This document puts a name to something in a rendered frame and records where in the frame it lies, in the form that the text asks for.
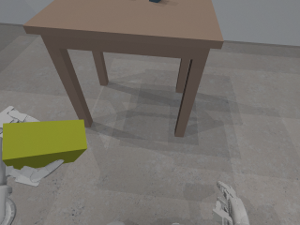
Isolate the robot left forearm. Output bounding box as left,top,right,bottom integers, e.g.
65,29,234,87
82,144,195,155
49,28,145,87
0,185,17,225

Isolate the robot right hand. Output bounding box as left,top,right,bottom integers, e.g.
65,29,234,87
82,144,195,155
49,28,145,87
213,181,250,225

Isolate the sponge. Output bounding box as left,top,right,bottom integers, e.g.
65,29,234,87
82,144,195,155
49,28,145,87
2,119,87,170

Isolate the robot left hand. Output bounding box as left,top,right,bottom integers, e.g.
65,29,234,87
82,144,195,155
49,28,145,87
0,106,64,188

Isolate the table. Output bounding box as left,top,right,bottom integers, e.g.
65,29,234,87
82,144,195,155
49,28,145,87
22,0,224,138

